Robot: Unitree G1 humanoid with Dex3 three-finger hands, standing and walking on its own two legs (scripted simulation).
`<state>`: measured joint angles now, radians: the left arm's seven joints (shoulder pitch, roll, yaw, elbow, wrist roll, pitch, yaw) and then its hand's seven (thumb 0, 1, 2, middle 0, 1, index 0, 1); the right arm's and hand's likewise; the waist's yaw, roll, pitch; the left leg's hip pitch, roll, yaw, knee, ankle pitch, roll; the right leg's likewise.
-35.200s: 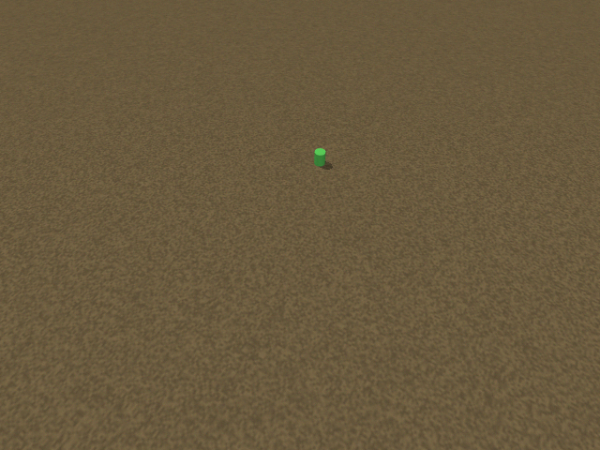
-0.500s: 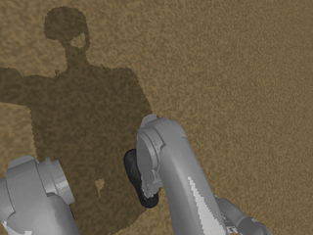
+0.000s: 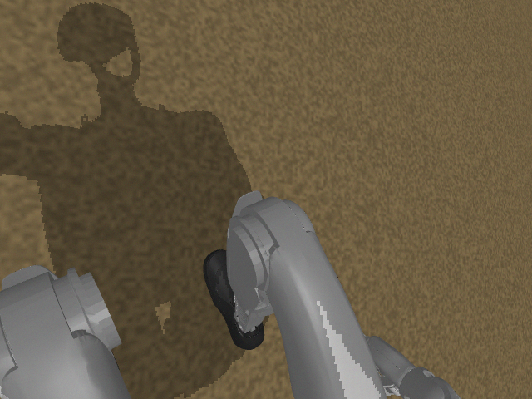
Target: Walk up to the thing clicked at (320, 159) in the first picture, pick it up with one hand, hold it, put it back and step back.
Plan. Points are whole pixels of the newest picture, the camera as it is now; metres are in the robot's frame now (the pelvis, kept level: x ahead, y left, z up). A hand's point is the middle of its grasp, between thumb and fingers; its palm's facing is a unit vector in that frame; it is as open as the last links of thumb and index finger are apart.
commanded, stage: open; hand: left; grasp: from above
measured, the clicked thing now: out of the picture +0.45 +0.35 -0.27
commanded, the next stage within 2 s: withdraw in 0.56 s
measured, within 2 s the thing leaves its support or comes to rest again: neither
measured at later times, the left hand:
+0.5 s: hand out of the picture +0.44 +0.34 -0.25, palm faces -0.45 -0.17 -0.88, open 13.6 cm
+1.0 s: hand out of the picture +0.47 +0.37 -0.17, palm faces -0.31 -0.10 -0.94, open 14.0 cm
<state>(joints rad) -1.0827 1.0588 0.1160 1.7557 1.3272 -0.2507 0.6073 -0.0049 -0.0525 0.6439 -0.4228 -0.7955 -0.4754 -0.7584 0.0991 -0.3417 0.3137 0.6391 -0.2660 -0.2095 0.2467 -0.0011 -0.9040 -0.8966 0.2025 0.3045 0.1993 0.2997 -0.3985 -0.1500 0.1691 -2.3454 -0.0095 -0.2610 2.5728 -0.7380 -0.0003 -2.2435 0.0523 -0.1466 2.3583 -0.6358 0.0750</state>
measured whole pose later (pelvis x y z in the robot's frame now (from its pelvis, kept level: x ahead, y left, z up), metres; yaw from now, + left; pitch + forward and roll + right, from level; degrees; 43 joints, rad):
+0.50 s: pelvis +0.00 +0.00 +0.00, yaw +0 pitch +28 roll -15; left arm -1.08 1.06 0.10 1.74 1.31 -0.25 0.58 0.00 -0.44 0.92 -0.11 -1.04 -0.13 -1.02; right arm 0.09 -0.35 0.31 0.63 -0.26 -0.20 0.24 0.00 -0.90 -0.90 0.20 0.30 0.20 0.30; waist -0.39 -0.15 0.17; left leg -2.34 -0.01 -0.26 2.56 -0.74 0.00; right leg -2.24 0.05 -0.14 2.35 -0.64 0.08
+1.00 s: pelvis +0.01 +0.00 +0.01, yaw +2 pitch +33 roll -14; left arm -0.97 0.91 0.12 1.41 1.25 -0.14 0.46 0.00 -0.51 0.99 -0.09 -1.02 -0.09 -1.01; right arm 0.17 -0.32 0.18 0.67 -0.19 -0.15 0.26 0.00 -0.91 -0.90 0.20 0.30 0.20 0.30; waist -0.32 -0.05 0.01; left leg -2.37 -0.02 -0.22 2.52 -0.74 0.00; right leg -2.27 0.03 -0.12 2.33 -0.66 0.05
